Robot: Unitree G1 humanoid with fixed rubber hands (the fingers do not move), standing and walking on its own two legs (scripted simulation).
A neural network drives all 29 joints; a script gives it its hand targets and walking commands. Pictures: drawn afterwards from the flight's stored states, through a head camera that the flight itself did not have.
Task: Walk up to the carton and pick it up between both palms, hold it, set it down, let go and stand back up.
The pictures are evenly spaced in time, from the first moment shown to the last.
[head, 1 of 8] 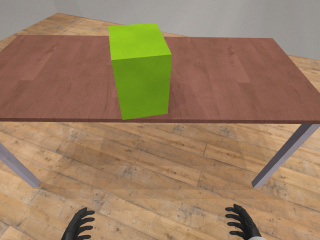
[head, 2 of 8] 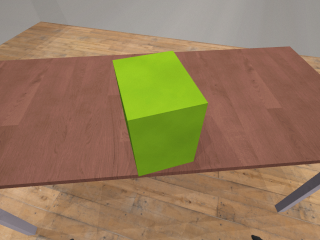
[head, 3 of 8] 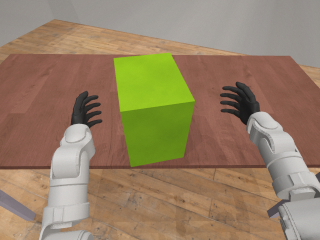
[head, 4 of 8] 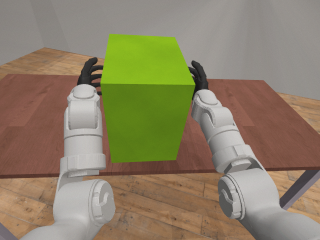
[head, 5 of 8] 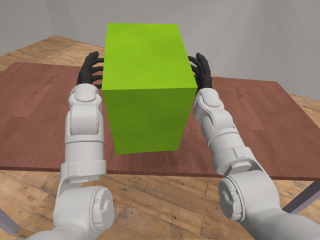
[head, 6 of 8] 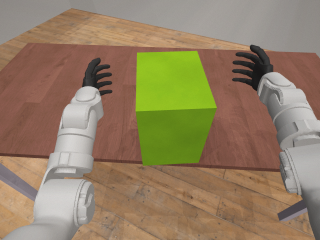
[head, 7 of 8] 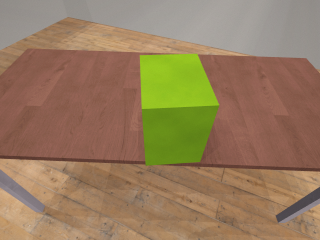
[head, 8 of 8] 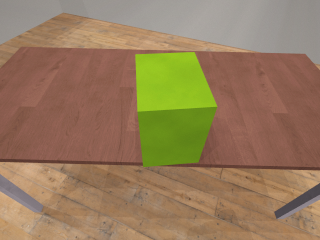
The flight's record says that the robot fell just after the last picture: no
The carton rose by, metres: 0.25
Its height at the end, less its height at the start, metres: +0.00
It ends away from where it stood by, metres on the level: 0.02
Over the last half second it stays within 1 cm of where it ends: yes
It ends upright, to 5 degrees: yes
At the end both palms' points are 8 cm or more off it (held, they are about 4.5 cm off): yes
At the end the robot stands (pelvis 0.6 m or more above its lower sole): yes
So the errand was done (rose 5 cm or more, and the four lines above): yes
